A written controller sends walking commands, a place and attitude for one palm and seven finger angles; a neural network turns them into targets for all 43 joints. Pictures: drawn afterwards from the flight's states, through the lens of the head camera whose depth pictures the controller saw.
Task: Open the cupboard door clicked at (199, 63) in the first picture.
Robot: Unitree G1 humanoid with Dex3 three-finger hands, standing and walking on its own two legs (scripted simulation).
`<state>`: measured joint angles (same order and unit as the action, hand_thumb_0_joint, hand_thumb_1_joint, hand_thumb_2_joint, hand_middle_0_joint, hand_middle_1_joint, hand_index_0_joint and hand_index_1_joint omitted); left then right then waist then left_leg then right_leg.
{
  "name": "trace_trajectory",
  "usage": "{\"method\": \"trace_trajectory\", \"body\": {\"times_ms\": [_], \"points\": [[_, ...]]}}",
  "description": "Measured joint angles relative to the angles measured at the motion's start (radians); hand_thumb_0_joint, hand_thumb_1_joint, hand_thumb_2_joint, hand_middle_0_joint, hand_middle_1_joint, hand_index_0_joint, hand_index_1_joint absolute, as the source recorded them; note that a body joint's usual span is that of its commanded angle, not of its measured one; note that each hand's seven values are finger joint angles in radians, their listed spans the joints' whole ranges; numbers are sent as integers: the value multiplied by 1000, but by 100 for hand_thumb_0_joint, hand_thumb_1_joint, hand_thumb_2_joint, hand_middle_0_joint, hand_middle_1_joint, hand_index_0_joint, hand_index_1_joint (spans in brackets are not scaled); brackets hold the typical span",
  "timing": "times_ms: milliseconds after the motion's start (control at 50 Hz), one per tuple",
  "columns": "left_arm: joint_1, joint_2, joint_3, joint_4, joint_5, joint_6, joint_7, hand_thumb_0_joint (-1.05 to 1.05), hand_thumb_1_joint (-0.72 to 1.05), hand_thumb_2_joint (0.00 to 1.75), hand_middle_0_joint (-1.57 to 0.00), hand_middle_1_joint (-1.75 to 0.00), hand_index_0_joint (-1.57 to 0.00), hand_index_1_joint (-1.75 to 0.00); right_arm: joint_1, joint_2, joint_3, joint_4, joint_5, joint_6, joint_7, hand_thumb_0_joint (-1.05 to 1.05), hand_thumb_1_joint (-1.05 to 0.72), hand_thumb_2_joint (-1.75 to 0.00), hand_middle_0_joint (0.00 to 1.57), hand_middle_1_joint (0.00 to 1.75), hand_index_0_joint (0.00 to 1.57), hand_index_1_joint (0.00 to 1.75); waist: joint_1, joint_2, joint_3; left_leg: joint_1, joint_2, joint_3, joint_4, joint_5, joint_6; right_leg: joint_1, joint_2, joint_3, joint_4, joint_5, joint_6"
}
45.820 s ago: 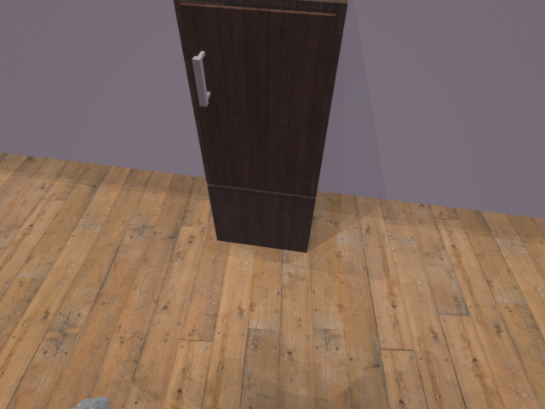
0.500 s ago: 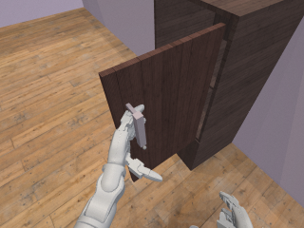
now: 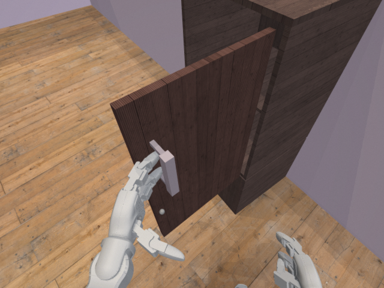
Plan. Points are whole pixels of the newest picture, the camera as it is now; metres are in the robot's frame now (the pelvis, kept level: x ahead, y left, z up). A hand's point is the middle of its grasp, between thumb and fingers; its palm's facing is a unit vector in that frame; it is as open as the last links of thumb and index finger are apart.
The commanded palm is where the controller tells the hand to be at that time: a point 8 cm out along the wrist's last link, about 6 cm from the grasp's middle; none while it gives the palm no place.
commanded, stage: slide the hand sideways off the handle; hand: left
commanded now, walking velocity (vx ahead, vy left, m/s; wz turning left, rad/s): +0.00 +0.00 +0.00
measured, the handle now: (164, 168) +0.33 +0.09 +0.07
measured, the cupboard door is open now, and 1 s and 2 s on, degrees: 94 94 94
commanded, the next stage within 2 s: draw the hand back to the body in 0.54 s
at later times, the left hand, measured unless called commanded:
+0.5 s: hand (129, 234) +0.20 +0.13 +0.07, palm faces -0.04 -1.00 -0.03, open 16.3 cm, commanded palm +0.17 +0.18 +0.08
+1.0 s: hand (101, 232) +0.19 +0.16 +0.10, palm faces -0.01 -1.00 -0.07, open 16.3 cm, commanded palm +0.15 +0.22 +0.12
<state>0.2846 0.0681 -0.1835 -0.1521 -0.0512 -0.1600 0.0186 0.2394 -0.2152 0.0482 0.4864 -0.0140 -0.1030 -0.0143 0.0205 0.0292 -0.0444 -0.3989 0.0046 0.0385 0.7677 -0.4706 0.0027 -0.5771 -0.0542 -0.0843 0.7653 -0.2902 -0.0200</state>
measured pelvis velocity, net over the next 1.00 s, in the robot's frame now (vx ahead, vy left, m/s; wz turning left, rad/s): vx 0.00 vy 0.01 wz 0.02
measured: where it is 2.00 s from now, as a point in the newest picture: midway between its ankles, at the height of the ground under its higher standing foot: outside the picture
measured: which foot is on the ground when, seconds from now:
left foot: down 0.00-1.00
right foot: down 0.00-1.00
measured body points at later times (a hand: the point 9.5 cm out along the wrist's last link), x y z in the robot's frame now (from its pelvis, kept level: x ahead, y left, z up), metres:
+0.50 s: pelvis +0.00 +0.00 -0.01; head +0.04 -0.01 +0.44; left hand +0.20 +0.18 +0.08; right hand +0.19 -0.21 -0.08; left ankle -0.05 +0.12 -0.71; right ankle +0.06 -0.11 -0.71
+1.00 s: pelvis +0.00 +0.01 -0.01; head +0.02 +0.00 +0.44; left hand +0.19 +0.22 +0.11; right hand +0.19 -0.20 -0.07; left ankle -0.05 +0.12 -0.71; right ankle +0.06 -0.11 -0.71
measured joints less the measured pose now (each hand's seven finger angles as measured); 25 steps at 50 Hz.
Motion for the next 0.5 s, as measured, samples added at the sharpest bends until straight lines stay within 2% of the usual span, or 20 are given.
{"method": "trace_trajectory", "body": {"times_ms": [220,500], "points": [[143,41,68,-99,-42,-35,-83,-2,-50,30,-17,-32,-18,-31,6,-9,-4,-25,4,-41,-10,1,-91,-90,20,30,20,30,8,4,-16,-36,8,-15,48,-30,-6,-31,3,-14,42,-31,-5],[229,74,143,-156,-101,-55,-158,-2,-50,30,-15,-31,-16,-30,40,-22,-7,-36,16,-88,-18,2,-91,-90,20,30,20,30,6,11,-29,-87,8,-27,113,-58,-4,-69,-1,-24,87,-49,-3]]}}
